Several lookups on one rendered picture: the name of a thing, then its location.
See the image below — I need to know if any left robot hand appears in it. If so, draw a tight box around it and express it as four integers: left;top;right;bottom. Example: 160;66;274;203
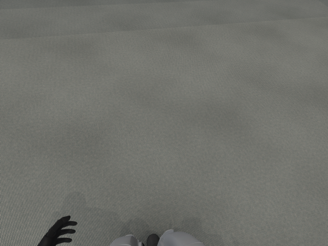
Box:
37;216;77;246

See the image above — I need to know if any left robot thigh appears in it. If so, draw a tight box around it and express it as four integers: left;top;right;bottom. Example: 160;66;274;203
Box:
109;236;142;246

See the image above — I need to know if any robot right foot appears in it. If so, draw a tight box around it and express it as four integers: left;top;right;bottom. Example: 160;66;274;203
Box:
147;234;159;246

